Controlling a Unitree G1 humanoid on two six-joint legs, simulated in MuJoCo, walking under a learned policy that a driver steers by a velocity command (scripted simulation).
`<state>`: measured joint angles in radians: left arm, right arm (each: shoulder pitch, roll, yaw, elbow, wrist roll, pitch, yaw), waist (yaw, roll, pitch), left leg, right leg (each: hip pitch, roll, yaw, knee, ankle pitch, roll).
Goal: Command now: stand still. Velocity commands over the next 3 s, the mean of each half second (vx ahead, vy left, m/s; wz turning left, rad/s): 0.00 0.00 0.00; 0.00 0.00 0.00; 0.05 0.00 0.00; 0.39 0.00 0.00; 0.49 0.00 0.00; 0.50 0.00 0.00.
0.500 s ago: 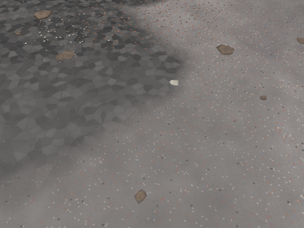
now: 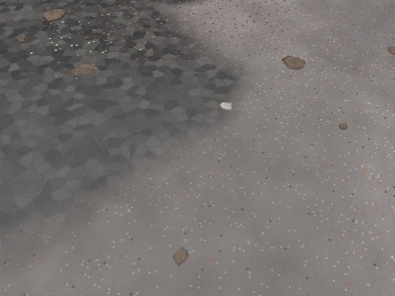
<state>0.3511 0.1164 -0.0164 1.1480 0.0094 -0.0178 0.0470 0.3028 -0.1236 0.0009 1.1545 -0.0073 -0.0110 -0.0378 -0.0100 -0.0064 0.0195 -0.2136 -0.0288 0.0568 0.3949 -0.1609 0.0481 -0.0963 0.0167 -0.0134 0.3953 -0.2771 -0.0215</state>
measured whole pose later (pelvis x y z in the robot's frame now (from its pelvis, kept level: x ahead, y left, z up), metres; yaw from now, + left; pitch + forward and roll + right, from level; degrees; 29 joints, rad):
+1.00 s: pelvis +0.02 -0.01 +0.00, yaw +0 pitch -1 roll +0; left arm 0.37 0.10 -0.02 1.16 0.01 -0.02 0.05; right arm 0.32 -0.11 0.00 1.17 -0.01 -0.01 -0.04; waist -0.01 -0.01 0.03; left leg -0.19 -0.03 0.05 0.40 -0.20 0.04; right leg -0.06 0.02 -0.01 0.38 -0.30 -0.03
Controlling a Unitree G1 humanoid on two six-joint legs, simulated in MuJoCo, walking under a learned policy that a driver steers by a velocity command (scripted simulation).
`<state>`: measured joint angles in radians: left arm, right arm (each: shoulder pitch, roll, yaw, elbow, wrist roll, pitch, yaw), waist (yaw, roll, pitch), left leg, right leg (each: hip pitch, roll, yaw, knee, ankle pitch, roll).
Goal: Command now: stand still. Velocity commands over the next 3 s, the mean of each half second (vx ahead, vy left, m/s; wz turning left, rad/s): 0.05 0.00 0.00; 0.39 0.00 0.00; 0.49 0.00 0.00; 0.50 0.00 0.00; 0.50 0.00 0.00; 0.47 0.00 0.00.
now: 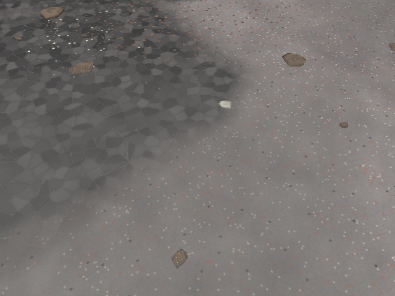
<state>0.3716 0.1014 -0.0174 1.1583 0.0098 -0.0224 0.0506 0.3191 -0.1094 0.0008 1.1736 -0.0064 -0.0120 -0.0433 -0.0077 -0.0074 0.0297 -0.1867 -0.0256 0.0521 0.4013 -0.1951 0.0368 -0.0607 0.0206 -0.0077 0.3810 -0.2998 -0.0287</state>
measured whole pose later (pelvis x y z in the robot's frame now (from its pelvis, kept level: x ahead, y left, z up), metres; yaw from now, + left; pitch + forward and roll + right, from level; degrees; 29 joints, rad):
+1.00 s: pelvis +0.22 +0.06 +0.00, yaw +0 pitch +1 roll +0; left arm 0.11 0.18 0.05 0.95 0.03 -0.04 -0.03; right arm 0.52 -0.11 -0.01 1.11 -0.01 -0.10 -0.01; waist -0.04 -0.03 0.03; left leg 0.07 -0.07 0.08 0.20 -0.29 0.08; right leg -0.63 -0.06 -0.07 0.85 -0.10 -0.06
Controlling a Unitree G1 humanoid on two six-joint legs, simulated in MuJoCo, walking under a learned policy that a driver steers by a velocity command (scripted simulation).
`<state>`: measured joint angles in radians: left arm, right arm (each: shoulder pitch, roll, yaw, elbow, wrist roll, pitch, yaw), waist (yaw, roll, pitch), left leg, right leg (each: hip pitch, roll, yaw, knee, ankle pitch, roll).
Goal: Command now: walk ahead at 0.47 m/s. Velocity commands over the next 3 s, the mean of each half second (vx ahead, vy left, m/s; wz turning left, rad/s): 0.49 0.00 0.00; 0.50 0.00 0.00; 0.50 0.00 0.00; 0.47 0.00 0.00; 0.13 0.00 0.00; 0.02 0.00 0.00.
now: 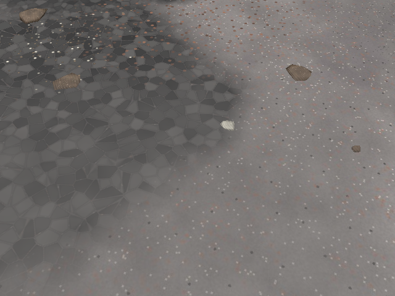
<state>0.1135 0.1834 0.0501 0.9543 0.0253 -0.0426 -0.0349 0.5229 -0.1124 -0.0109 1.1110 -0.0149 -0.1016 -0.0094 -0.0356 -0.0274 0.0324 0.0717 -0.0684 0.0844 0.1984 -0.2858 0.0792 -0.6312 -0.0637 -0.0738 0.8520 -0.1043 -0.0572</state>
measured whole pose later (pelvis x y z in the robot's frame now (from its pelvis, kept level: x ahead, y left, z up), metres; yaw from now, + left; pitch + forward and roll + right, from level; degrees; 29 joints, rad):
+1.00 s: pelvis +0.57 +0.03 +0.01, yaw +0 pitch +0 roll +0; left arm 0.19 0.21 0.06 0.96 0.04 -0.05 -0.03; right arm 0.40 -0.18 -0.05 1.06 -0.01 -0.10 0.00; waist -0.02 -0.03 0.04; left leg -0.09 -0.08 0.11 0.26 -0.18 0.11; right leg -0.58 -0.10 0.00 1.02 -0.18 -0.05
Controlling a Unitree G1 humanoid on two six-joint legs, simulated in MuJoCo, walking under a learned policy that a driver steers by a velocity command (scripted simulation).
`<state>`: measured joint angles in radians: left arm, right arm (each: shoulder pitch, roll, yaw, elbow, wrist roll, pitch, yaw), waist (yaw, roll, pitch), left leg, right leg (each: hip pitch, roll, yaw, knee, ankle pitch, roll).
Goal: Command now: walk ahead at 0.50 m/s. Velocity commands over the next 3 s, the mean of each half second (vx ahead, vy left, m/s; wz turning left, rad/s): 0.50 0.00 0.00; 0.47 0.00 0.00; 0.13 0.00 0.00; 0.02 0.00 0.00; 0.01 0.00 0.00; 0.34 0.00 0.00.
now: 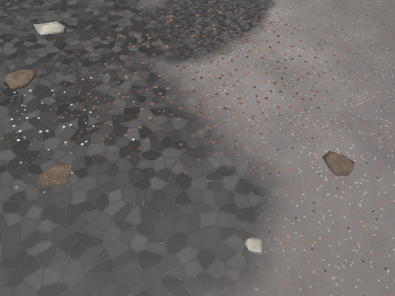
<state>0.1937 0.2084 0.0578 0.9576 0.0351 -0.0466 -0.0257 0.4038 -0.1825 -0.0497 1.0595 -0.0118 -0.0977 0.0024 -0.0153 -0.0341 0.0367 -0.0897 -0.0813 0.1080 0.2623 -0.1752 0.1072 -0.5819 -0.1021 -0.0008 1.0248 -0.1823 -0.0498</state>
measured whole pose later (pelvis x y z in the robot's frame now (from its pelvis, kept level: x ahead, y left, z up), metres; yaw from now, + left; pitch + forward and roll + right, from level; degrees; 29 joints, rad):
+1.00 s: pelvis +0.54 -0.01 -0.01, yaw +0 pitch +0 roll +0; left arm 0.33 0.20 0.05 1.02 0.01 -0.08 0.01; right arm 0.17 -0.21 -0.06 0.95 -0.02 -0.08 0.01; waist 0.02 -0.02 0.07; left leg -0.31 -0.04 0.12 0.45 -0.15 0.10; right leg -0.33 0.01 -0.01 1.16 -0.39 -0.07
